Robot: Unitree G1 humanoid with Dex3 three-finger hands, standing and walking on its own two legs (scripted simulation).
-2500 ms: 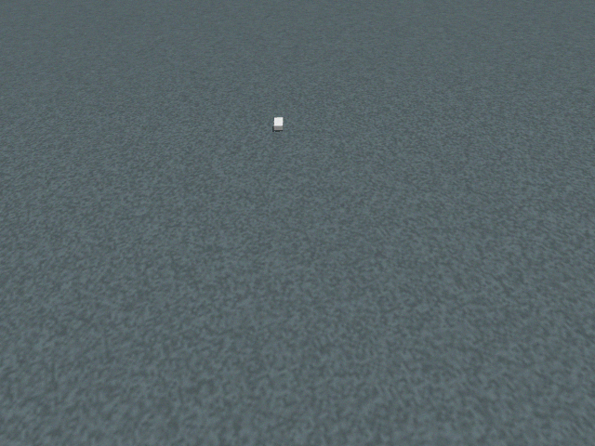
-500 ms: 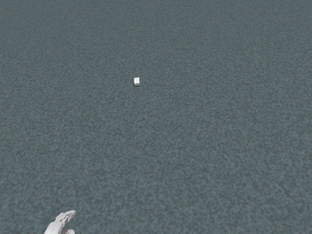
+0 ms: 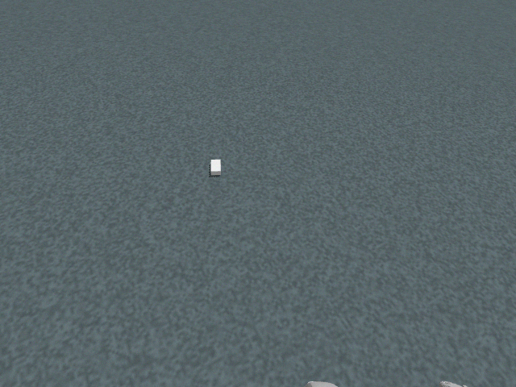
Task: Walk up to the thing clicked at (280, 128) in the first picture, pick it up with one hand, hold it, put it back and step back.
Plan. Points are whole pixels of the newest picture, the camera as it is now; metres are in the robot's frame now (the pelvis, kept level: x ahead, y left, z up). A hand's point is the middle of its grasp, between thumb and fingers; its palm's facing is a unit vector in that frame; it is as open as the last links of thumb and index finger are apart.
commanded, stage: walk up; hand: left
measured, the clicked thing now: (215, 167) +1.32 +0.22 -0.76
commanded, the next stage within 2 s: none
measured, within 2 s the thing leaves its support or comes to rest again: neither
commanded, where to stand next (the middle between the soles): +0.94 -0.04 m, yaw +2 degrees
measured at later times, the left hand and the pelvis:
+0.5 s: hand (146, 304) +0.30 +0.23 -0.12, palm faces +0.01 -0.92 -0.39, open 7.4 cm; pelvis +0.24 -0.05 +0.00, yaw +1 degrees
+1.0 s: hand (161, 217) +0.51 +0.24 -0.14, palm faces -0.06 -0.94 -0.35, open 7.4 cm; pelvis +0.45 -0.03 +0.00, yaw +0 degrees
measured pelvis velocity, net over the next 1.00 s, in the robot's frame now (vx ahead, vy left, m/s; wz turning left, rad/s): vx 0.45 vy -0.03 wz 0.01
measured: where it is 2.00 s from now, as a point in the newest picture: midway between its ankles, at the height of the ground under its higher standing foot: (265, 249)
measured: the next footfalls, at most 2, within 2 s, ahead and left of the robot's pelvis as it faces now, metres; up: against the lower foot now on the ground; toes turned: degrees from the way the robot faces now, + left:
right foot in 0.22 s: +0.28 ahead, -0.16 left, +0.00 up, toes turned -5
left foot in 0.66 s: +0.47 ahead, +0.10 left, +0.00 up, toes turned +7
